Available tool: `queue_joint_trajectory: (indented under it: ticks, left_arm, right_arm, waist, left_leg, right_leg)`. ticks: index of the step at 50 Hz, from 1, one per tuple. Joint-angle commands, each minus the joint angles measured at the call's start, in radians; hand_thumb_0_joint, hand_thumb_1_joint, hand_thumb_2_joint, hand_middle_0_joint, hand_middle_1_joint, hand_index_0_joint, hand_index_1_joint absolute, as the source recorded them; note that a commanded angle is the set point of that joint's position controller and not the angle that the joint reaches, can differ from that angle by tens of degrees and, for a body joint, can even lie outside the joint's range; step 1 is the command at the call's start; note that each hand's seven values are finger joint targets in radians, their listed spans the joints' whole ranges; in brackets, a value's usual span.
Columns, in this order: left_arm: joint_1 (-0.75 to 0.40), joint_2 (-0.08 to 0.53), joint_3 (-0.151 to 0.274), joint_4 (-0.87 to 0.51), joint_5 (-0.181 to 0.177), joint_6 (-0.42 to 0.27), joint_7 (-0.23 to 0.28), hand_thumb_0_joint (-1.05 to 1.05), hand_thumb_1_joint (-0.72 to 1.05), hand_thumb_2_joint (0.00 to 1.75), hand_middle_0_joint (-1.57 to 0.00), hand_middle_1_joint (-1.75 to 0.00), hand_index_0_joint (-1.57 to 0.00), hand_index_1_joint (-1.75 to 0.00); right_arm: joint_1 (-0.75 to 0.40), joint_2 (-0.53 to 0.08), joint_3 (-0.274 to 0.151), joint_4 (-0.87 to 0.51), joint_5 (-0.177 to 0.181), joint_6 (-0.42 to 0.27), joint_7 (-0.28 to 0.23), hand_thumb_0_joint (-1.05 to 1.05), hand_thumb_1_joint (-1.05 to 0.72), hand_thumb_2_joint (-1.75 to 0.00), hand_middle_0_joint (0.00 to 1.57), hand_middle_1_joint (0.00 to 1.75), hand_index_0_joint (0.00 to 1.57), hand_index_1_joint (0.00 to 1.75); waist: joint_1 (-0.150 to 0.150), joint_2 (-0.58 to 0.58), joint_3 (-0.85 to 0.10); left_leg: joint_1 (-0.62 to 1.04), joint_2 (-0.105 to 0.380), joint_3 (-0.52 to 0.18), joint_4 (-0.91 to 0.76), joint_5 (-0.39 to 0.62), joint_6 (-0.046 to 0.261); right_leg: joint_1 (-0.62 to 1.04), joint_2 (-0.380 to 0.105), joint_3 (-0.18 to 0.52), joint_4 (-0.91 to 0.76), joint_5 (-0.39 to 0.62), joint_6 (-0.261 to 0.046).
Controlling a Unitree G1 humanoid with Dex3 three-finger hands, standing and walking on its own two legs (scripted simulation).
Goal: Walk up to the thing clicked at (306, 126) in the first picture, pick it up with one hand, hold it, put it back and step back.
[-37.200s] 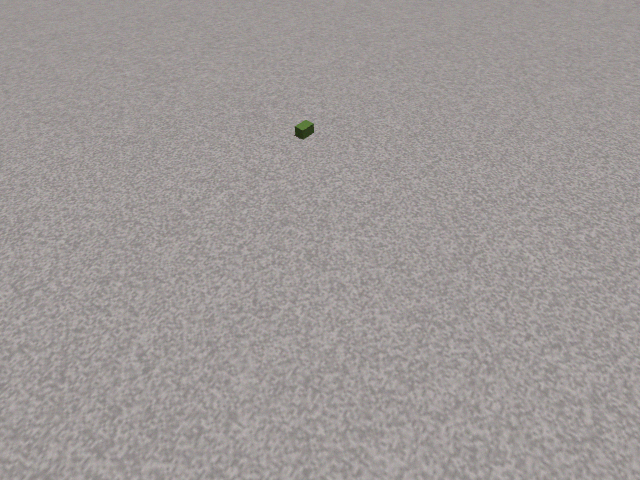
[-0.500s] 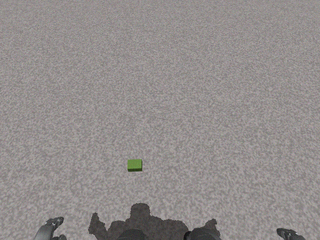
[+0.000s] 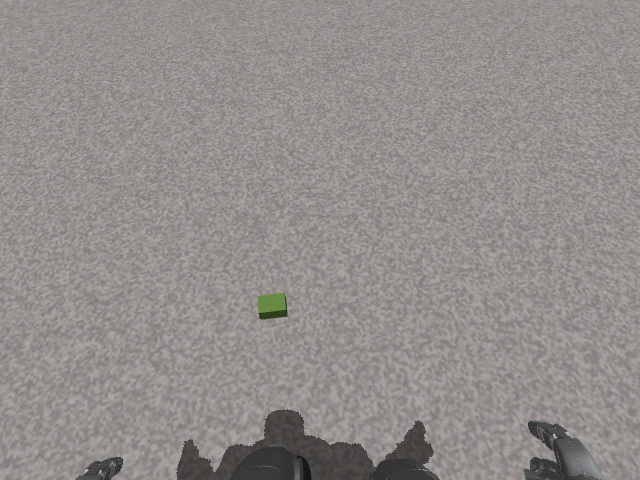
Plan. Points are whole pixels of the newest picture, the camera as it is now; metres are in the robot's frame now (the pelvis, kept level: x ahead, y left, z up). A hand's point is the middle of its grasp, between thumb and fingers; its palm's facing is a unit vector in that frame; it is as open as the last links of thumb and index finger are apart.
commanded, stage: step back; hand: left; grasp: from above
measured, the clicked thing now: (272, 306) +0.63 +0.17 -0.73
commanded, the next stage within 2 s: none
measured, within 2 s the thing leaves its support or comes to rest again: neither
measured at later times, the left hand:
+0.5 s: hand out of the picture -0.02 +0.28 -0.14, palm faces +0.05 -0.94 -0.33, open 7.4 cm
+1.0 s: hand out of the picture -0.20 +0.23 -0.12, palm faces +0.00 -0.90 -0.43, open 7.4 cm
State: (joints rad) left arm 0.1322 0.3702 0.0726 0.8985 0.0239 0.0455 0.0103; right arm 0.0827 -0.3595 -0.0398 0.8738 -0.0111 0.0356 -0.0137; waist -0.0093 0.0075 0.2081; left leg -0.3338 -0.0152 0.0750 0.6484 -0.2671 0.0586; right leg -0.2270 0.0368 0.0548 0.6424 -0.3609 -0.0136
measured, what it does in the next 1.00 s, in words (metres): walks backwards: left foot, then right foot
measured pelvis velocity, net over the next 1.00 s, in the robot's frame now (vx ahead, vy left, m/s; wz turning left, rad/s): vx -0.29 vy -0.04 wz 0.01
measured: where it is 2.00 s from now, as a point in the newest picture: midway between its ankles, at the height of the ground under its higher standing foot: outside the picture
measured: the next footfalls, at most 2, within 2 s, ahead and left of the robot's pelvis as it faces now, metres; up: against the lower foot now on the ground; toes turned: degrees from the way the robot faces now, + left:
left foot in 0.36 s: -0.09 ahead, +0.12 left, +0.00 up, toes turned +1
right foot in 0.76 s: -0.21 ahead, -0.16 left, +0.00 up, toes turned +2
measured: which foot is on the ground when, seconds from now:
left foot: down 0.00-0.02, up 0.04-0.34, down 0.36-0.80, up 0.82-1.00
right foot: down 0.00-0.38, up 0.40-0.74, down 0.76-1.00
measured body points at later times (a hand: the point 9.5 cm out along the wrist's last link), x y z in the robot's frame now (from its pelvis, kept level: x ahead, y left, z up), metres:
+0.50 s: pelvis -0.13 +0.01 +0.01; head -0.08 +0.05 +0.46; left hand -0.03 +0.33 -0.12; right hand -0.04 -0.29 -0.09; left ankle -0.13 +0.12 -0.72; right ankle -0.11 -0.13 -0.64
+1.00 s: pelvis -0.29 -0.04 +0.01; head -0.24 -0.06 +0.45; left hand -0.20 +0.28 -0.09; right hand -0.19 -0.36 -0.12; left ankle -0.32 +0.10 -0.65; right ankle -0.25 -0.16 -0.72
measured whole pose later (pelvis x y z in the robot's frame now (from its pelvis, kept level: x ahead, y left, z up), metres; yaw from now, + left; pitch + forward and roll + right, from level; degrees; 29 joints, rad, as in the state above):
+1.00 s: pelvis -0.29 -0.04 +0.01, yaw +1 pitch -1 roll +2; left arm 0.19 0.36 0.07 0.80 0.05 0.06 0.00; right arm 0.19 -0.41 -0.05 0.86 0.00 0.04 -0.03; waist 0.01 0.02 0.13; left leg -0.42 -0.10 -0.11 1.08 -0.49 -0.02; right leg -0.32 -0.02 0.04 0.62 -0.27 -0.01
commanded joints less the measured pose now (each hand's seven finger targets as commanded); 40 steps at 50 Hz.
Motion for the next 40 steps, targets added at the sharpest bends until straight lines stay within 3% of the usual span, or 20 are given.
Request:
queue_joint_trajectory:
  ticks: [1, 2, 3, 7, 10, 14, 17, 18, 19, 20, 21, 23, 24, 28, 31, 34, 36, 38, 39, 40]
  left_arm:
    - [0.094, 0.254, 0.077, -0.070, 0.009, -0.034, 0.007, 0.00, 0.90, 0.90, -0.20, -0.30, -0.20, -0.30]
    - [0.013, 0.335, 0.087, -0.109, 0.009, -0.033, 0.005, 0.00, 0.90, 0.90, -0.20, -0.30, -0.20, -0.30]
    - [-0.039, 0.319, 0.087, -0.143, 0.013, -0.038, 0.009, 0.00, 0.90, 0.90, -0.20, -0.30, -0.20, -0.30]
    - [-0.084, 0.223, 0.073, -0.170, 0.006, -0.040, 0.018, 0.00, 0.90, 0.90, -0.20, -0.30, -0.20, -0.30]
    - [0.000, 0.209, 0.066, -0.183, 0.014, -0.033, 0.018, 0.00, 0.90, 0.90, -0.20, -0.30, -0.20, -0.30]
    - [0.020, 0.226, 0.068, -0.196, 0.011, -0.017, 0.020, 0.00, 0.90, 0.90, -0.20, -0.30, -0.20, -0.30]
    - [-0.001, 0.228, 0.059, -0.214, -0.007, 0.009, 0.007, 0.00, 0.90, 0.90, -0.20, -0.30, -0.20, -0.30]
    - [0.018, 0.190, 0.049, -0.223, -0.011, 0.011, 0.004, 0.00, 0.90, 0.90, -0.20, -0.30, -0.20, -0.30]
    - [0.014, 0.161, 0.046, -0.229, -0.013, 0.010, 0.007, 0.00, 0.90, 0.90, -0.20, -0.30, -0.20, -0.30]
    - [-0.067, 0.207, 0.070, -0.232, 0.001, 0.009, 0.022, 0.00, 0.90, 0.90, -0.20, -0.30, -0.20, -0.30]
    - [-0.083, 0.233, 0.074, -0.225, 0.006, 0.010, 0.023, 0.00, 0.90, 0.90, -0.20, -0.30, -0.20, -0.30]
    - [0.000, 0.198, 0.072, -0.185, -0.013, 0.012, 0.015, 0.00, 0.90, 0.90, -0.20, -0.30, -0.20, -0.30]
    - [0.057, 0.197, 0.073, -0.169, -0.018, 0.013, 0.011, 0.00, 0.90, 0.90, -0.20, -0.30, -0.20, -0.30]
    - [0.025, 0.189, 0.079, -0.181, -0.004, 0.004, 0.007, 0.00, 0.90, 0.90, -0.20, -0.30, -0.20, -0.30]
    - [0.047, 0.184, 0.067, -0.187, -0.003, -0.002, 0.006, 0.00, 0.90, 0.90, -0.20, -0.30, -0.20, -0.30]
    - [0.074, 0.184, 0.067, -0.162, -0.004, -0.007, 0.001, 0.00, 0.90, 0.90, -0.20, -0.30, -0.20, -0.30]
    - [0.169, 0.177, 0.068, -0.117, -0.004, -0.014, -0.004, 0.00, 0.90, 0.90, -0.20, -0.30, -0.20, -0.30]
    - [0.198, 0.210, 0.080, -0.083, 0.011, -0.023, -0.007, 0.00, 0.90, 0.90, -0.20, -0.30, -0.20, -0.30]
    - [0.191, 0.278, 0.098, -0.097, 0.025, -0.025, -0.009, 0.00, 0.90, 0.90, -0.20, -0.30, -0.20, -0.30]
    - [0.103, 0.365, 0.116, -0.144, 0.016, -0.020, -0.013, 0.00, 0.90, 0.90, -0.20, -0.30, -0.20, -0.30]
  right_arm:
    - [-0.027, -0.208, -0.059, -0.088, 0.016, -0.013, -0.010, 0.00, -0.90, -0.90, 0.20, 0.30, 0.20, 0.30]
    - [-0.030, -0.196, -0.064, -0.084, 0.014, -0.005, -0.014, 0.00, -0.90, -0.90, 0.20, 0.30, 0.20, 0.30]
    - [-0.004, -0.218, -0.071, -0.068, 0.006, 0.000, -0.015, 0.00, -0.90, -0.90, 0.20, 0.30, 0.20, 0.30]
    - [0.085, -0.204, -0.053, -0.028, 0.018, -0.008, -0.009, 0.00, -0.90, -0.90, 0.20, 0.30, 0.20, 0.30]
    - [0.073, -0.207, -0.044, -0.056, 0.017, -0.019, -0.018, 0.00, -0.90, -0.90, 0.20, 0.30, 0.20, 0.30]
    - [0.105, -0.188, -0.044, -0.065, 0.005, -0.031, -0.019, 0.00, -0.90, -0.90, 0.20, 0.30, 0.20, 0.30]
    - [0.169, -0.187, -0.065, -0.041, -0.015, -0.041, -0.019, 0.00, -0.90, -0.90, 0.20, 0.30, 0.20, 0.30]
    - [0.158, -0.253, -0.082, -0.049, -0.032, -0.043, -0.019, 0.00, -0.90, -0.90, 0.20, 0.30, 0.20, 0.30]
    - [0.111, -0.347, -0.101, -0.064, -0.039, -0.040, -0.013, 0.00, -0.90, -0.90, 0.20, 0.30, 0.20, 0.30]
    - [0.099, -0.404, -0.111, -0.082, -0.027, -0.038, -0.011, 0.00, -0.90, -0.90, 0.20, 0.30, 0.20, 0.30]
    - [0.048, -0.380, -0.108, -0.087, -0.027, -0.047, -0.020, 0.00, -0.90, -0.90, 0.20, 0.30, 0.20, 0.30]
    - [-0.038, -0.284, -0.072, -0.108, -0.037, -0.049, -0.020, 0.00, -0.90, -0.90, 0.20, 0.30, 0.20, 0.30]
    - [-0.046, -0.261, -0.069, -0.112, -0.028, -0.049, -0.024, 0.00, -0.90, -0.90, 0.20, 0.30, 0.20, 0.30]
    - [0.082, -0.239, -0.072, -0.097, -0.019, -0.047, -0.025, 0.00, -0.90, -0.90, 0.20, 0.30, 0.20, 0.30]
    - [0.093, -0.270, -0.085, -0.114, -0.014, -0.044, -0.028, 0.00, -0.90, -0.90, 0.20, 0.30, 0.20, 0.30]
    - [0.058, -0.291, -0.089, -0.132, -0.025, -0.031, -0.023, 0.00, -0.90, -0.90, 0.20, 0.30, 0.20, 0.30]
    - [0.008, -0.303, -0.090, -0.147, -0.016, -0.019, -0.022, 0.00, -0.90, -0.90, 0.20, 0.30, 0.20, 0.30]
    - [0.006, -0.269, -0.079, -0.150, 0.000, -0.007, -0.014, 0.00, -0.90, -0.90, 0.20, 0.30, 0.20, 0.30]
    - [0.014, -0.226, -0.068, -0.162, 0.006, -0.005, -0.015, 0.00, -0.90, -0.90, 0.20, 0.30, 0.20, 0.30]
    - [0.011, -0.193, -0.064, -0.174, 0.012, -0.007, -0.027, 0.00, -0.90, -0.90, 0.20, 0.30, 0.20, 0.30]
  waist:
    - [0.025, -0.159, -0.251]
    - [0.046, -0.313, -0.186]
    - [0.028, -0.253, -0.131]
    - [-0.011, -0.134, -0.153]
    - [0.042, -0.115, -0.223]
    - [0.042, -0.201, -0.305]
    - [0.003, -0.147, -0.304]
    - [0.014, -0.011, -0.300]
    - [0.016, 0.211, -0.262]
    - [-0.059, 0.243, -0.222]
    - [-0.037, 0.209, -0.176]
    - [0.033, 0.117, -0.181]
    - [0.061, 0.123, -0.176]
    - [-0.009, 0.118, -0.198]
    - [-0.027, 0.160, -0.246]
    - [-0.017, 0.209, -0.269]
    - [0.028, 0.222, -0.308]
    - [0.036, 0.136, -0.315]
    - [0.033, -0.046, -0.284]
    - [0.044, -0.251, -0.228]
  left_leg:
    - [-0.075, 0.037, -0.174, 0.070, -0.013, -0.020]
    - [-0.053, -0.090, -0.114, 0.326, -0.312, -0.058]
    - [-0.027, -0.081, -0.206, 0.490, -0.358, -0.068]
    - [-0.079, -0.125, -0.228, 0.542, -0.229, -0.066]
    - [-0.139, -0.102, -0.187, 0.401, -0.252, -0.083]
    - [-0.062, -0.002, -0.138, 0.011, -0.229, -0.074]
    - [0.148, 0.002, -0.107, -0.313, 0.155, -0.051]
    - [0.245, 0.137, -0.291, -0.297, 0.248, -0.009]
    - [0.291, 0.336, -0.544, -0.332, 0.364, 0.088]
    - [0.055, 0.455, -0.630, -0.346, 0.364, 0.240]
    - [-0.015, 0.463, -0.629, -0.350, 0.344, 0.258]
    - [0.072, 0.280, -0.340, -0.271, 0.486, 0.162]
    - [0.111, 0.246, -0.277, -0.251, 0.497, 0.132]
    - [0.255, 0.221, -0.285, -0.201, 0.512, 0.145]
    - [0.339, 0.277, -0.296, -0.176, 0.494, 0.202]
    - [0.232, 0.263, -0.277, -0.160, 0.419, 0.169]
    - [0.187, 0.250, -0.267, -0.104, 0.365, 0.137]
    - [0.030, 0.162, -0.214, -0.036, 0.204, 0.054]
    - [-0.149, 0.060, -0.190, 0.091, 0.007, -0.005]
    - [-0.193, -0.087, -0.129, 0.301, -0.310, -0.058]
  right_leg:
    - [0.107, -0.230, 0.292, -0.263, 0.294, -0.158]
    - [-0.081, -0.419, 0.486, -0.351, 0.324, -0.314]
    - [-0.181, -0.440, 0.508, -0.352, 0.352, -0.332]
    - [-0.071, -0.241, 0.187, -0.267, 0.491, -0.199]
    - [0.132, -0.224, 0.175, -0.199, 0.554, -0.202]
    - [0.257, -0.254, 0.169, -0.104, 0.638, -0.185]
    - [0.111, -0.175, 0.111, 0.014, 0.510, -0.100]
    - [-0.070, -0.099, 0.082, 0.083, 0.290, -0.048]
    - [-0.291, 0.068, 0.018, 0.243, -0.151, -0.013]
    - [-0.200, 0.058, 0.120, 0.435, -0.308, 0.011]
    - [-0.187, 0.023, 0.161, 0.561, -0.264, 0.005]
    - [-0.243, 0.079, 0.180, 0.645, -0.162, -0.005]
    - [-0.278, 0.087, 0.167, 0.655, -0.120, -0.006]
    - [-0.299, 0.074, 0.128, 0.544, -0.116, 0.046]
    - [-0.274, 0.027, 0.091, 0.354, -0.158, 0.063]
    - [-0.114, -0.023, 0.012, 0.114, -0.131, 0.042]
    - [-0.001, -0.035, -0.009, -0.126, 0.017, 0.014]
    - [0.136, -0.032, 0.009, -0.225, 0.166, -0.029]
    - [0.156, -0.175, 0.246, -0.245, 0.147, -0.076]
    - [-0.018, -0.356, 0.407, -0.311, 0.152, -0.212]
